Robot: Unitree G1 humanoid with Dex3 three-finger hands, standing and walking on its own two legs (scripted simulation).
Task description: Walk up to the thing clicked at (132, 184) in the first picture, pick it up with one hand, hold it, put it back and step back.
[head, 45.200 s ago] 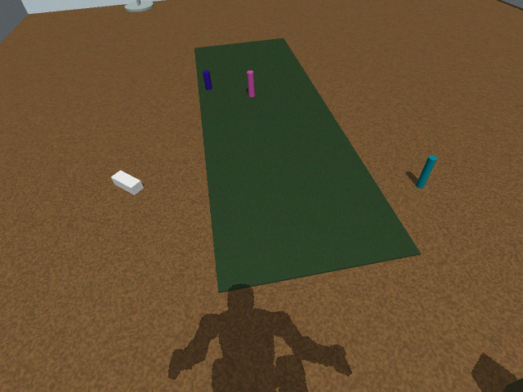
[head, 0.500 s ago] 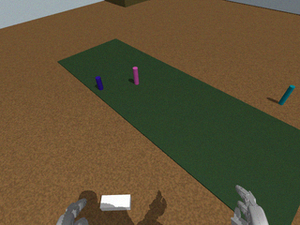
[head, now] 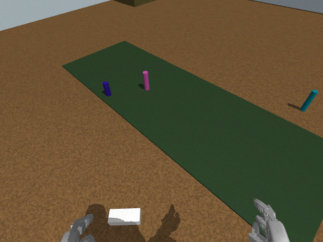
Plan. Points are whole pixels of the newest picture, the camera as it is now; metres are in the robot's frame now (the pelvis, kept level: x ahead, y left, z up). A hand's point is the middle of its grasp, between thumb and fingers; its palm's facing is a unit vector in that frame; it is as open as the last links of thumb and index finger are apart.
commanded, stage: stand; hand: left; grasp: from above
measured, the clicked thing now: (125, 216) +0.44 +0.24 -0.69
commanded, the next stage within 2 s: none
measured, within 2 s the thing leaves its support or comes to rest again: neither
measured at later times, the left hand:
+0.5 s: hand out of the picture +0.07 +0.24 -0.11, palm faces +0.02 -0.95 -0.32, open 7.4 cm
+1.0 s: hand out of the picture +0.03 +0.25 -0.10, palm faces +0.01 -0.94 -0.34, open 7.4 cm
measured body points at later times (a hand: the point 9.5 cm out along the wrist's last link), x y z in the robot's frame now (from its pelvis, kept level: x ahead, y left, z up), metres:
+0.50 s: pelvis +0.00 +0.01 +0.05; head +0.00 +0.01 +0.50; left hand +0.07 +0.29 -0.08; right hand +0.08 -0.27 -0.08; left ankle +0.02 +0.13 -0.68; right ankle -0.01 -0.12 -0.68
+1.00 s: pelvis -0.02 +0.01 +0.07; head -0.02 +0.00 +0.52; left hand +0.03 +0.30 -0.07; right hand +0.05 -0.28 -0.08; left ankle +0.02 +0.13 -0.68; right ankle -0.01 -0.12 -0.68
